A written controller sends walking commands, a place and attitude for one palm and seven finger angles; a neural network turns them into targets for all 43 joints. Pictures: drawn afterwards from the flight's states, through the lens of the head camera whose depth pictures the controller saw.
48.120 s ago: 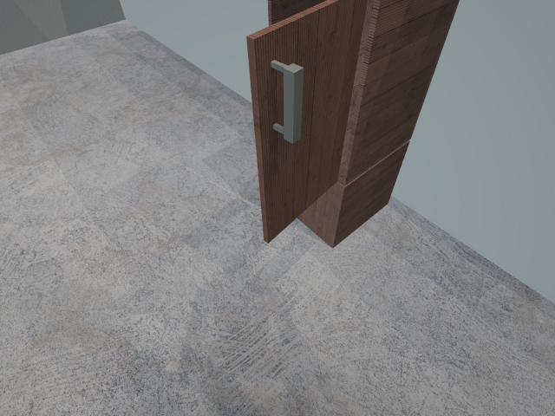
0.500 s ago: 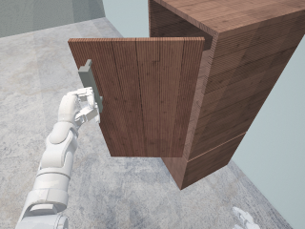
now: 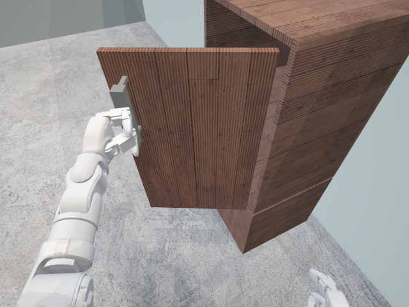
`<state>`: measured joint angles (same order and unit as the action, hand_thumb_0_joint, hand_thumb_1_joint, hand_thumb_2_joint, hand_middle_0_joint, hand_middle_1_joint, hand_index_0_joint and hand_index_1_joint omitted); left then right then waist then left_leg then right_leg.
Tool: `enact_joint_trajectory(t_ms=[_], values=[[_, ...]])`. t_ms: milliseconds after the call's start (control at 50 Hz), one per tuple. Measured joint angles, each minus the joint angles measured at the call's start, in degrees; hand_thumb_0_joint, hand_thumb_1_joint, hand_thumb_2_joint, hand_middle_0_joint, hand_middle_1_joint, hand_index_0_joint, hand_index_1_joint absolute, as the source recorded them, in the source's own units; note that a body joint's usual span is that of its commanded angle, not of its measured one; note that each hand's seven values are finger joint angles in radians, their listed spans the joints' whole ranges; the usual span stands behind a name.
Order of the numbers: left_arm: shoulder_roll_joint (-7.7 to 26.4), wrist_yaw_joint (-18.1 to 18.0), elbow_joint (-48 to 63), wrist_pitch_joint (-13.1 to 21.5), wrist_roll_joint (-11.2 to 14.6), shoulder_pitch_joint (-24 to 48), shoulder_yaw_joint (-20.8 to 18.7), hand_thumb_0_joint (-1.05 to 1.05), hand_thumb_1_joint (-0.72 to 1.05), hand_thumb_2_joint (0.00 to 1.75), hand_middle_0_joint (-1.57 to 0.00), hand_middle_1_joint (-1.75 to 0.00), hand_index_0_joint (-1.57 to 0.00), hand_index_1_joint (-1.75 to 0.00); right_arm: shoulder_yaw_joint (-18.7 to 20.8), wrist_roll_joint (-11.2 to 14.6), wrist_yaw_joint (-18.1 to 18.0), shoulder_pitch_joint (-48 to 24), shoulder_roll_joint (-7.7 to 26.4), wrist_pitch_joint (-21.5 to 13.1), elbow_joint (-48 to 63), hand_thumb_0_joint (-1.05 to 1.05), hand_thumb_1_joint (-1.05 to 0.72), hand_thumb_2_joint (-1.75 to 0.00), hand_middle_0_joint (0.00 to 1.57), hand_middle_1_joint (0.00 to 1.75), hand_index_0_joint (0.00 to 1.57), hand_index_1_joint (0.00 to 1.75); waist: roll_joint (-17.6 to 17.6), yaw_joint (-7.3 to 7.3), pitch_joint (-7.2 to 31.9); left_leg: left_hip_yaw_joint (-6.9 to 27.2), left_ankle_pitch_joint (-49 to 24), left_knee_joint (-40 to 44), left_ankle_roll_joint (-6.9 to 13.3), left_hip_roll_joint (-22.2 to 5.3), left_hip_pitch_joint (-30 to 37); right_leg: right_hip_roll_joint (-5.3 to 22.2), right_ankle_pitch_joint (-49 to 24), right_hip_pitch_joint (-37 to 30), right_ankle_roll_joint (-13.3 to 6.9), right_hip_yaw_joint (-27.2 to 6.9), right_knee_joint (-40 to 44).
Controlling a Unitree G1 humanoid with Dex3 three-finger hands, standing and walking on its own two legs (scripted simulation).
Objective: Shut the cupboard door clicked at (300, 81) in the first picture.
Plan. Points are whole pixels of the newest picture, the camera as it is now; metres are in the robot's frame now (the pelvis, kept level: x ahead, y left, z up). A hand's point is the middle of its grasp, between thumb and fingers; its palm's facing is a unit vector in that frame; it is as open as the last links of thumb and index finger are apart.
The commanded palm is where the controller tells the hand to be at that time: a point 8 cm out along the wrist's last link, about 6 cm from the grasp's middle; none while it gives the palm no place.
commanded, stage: push the door shut along its arc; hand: left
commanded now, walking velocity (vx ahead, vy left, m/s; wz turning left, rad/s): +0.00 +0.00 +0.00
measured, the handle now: (129, 112) +0.49 +0.18 +0.13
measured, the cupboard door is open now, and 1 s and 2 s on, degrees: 62 44 28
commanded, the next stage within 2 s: pull the fist back off the door in 1.72 s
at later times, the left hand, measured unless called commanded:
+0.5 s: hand (139, 122) +0.44 +0.15 +0.14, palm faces -0.17 -0.99 -0.04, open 3.2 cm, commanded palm +0.44 +0.19 +0.14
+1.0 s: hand (153, 104) +0.50 +0.13 +0.14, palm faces -0.28 -0.96 +0.00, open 3.1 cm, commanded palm +0.52 +0.17 +0.14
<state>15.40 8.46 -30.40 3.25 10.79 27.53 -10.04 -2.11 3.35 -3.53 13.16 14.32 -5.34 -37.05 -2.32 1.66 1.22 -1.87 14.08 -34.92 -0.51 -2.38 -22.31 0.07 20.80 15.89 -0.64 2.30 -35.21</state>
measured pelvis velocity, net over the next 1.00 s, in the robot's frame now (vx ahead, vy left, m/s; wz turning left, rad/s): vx -0.01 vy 0.02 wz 0.00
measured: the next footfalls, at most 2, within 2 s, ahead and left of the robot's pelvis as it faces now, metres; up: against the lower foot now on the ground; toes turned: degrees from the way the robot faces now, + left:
none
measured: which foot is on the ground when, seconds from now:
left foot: down 0.00-1.00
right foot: down 0.00-1.00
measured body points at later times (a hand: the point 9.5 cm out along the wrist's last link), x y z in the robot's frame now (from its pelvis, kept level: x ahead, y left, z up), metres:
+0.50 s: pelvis -0.01 +0.01 -0.01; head +0.03 +0.01 +0.44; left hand +0.44 +0.20 +0.15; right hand +0.07 -0.26 -0.12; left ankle +0.04 +0.13 -0.73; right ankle -0.02 -0.11 -0.73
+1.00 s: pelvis -0.01 +0.02 -0.02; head +0.07 +0.02 +0.42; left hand +0.51 +0.18 +0.15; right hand -0.02 -0.26 -0.13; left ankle +0.04 +0.13 -0.73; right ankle -0.02 -0.11 -0.73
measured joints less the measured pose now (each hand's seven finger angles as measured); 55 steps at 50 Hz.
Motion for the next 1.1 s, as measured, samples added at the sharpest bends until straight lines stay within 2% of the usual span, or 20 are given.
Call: enact_joint_trajectory(t_ms=[100, 200, 380, 540, 640, 740, 980, 1100], values=[[1.8, 3.0, -5.1, 0.2, 0.9, 4.0, -0.7, 0.02, 0.9, 0.9, -1.3, -1.5, -1.3, -1.5, 0.1, 0.2, -0.3, 0.9, 0.5, 0.4, -0.2, 0.01, -0.91, -0.9, 0.21, 0.3, 0.2, 0.3, -0.1, 0.47, 0.1, 0.2, 0.0, -0.3, 0.1, 0.0, -1.0, 0.0, -0.1, 0.9, 0.0, 0.1, -0.1], [2.4, 5.6, -8.7, 2.2, 1.3, 6.2, -0.8, 0.01, 0.9, 0.92, -1.3, -1.5, -1.3, -1.5, 0.6, 0.1, -0.2, 2.8, 1.3, 0.6, -1.0, 0.01, -0.91, -0.9, 0.21, 0.3, 0.2, 0.3, -0.2, 0.59, 0.4, 0.4, 0.2, -1.0, 0.3, 0.2, -2.4, 0.2, 0.2, 2.0, 0.2, 0.4, -0.6], [4.1, 7.0, -17.9, 5.1, 0.9, 14.2, -0.2, -0.01, 0.92, 0.96, -1.3, -1.5, -1.3, -1.5, 1.3, -0.1, 0.0, 4.7, 1.9, 0.1, -2.7, 0.01, -0.91, -0.9, 0.21, 0.3, 0.2, 0.3, 0.1, 1.66, 0.0, 1.0, 0.5, -3.3, 0.6, 0.5, -6.1, 0.4, 0.5, 5.2, 0.5, 1.0, -2.5], [5.0, 8.6, -26.2, 7.5, 0.5, 21.0, 0.7, 0.0, 0.96, 0.98, -1.3, -1.5, -1.3, -1.5, 1.3, -0.7, 0.3, 5.9, 2.1, -0.9, -4.1, 0.01, -0.91, -0.9, 0.21, 0.3, 0.2, 0.3, -0.2, 3.29, 0.4, 0.9, 0.8, -5.0, 1.0, 0.6, -9.1, 0.6, 0.6, 8.1, 0.9, 0.8, -4.1], [6.8, 9.7, -32.2, 8.3, -0.2, 25.5, -1.6, 0.01, 0.93, 0.94, -1.31, -1.5, -1.3, -1.49, 0.9, -1.1, 0.4, 6.5, 2.0, -1.2, -4.2, 0.01, -0.91, -0.9, 0.21, 0.3, 0.2, 0.3, 0.2, 4.92, 0.6, 0.5, 0.9, -6.0, 1.2, 0.5, -11.2, 0.6, 0.7, 10.6, 1.0, 0.3, -5.3], [8.8, 10.5, -35.5, 9.5, -0.7, 28.9, -1.7, 0.02, 0.91, 0.92, -1.31, -1.5, -1.31, -1.5, 1.2, -1.4, 0.6, 8.0, 2.3, -1.8, -4.4, 0.01, -0.91, -0.9, 0.21, 0.3, 0.2, 0.3, 0.0, 5.93, 0.6, 0.6, 1.2, -7.4, 1.3, 0.3, -14.0, 0.4, 0.9, 13.2, 1.1, 0.3, -6.5], [11.6, 13.5, -40.9, 9.0, -0.6, 36.9, -1.3, 0.02, 0.9, 0.9, -1.3, -1.5, -1.3, -1.5, 1.7, -2.1, 0.5, 9.9, 3.1, -2.6, -6.4, 0.01, -0.91, -0.89, 0.21, 0.3, 0.2, 0.3, 0.1, 7.87, 1.1, 1.1, 2.0, -10.4, 1.4, 0.0, -19.9, 0.2, 1.5, 18.6, 1.2, 0.7, -8.8], [12.4, 13.8, -42.7, 8.6, -2.4, 40.7, -1.2, 0.02, 0.9, 0.9, -1.3, -1.5, -1.3, -1.5, 1.7, -2.6, 0.6, 9.9, 3.3, -3.1, -6.3, 0.01, -0.91, -0.89, 0.21, 0.3, 0.2, 0.3, 0.2, 9.29, 1.2, 1.2, 2.6, -12.0, 1.5, -0.3, -22.7, -0.1, 1.8, 21.2, 1.2, 0.7, -9.9]])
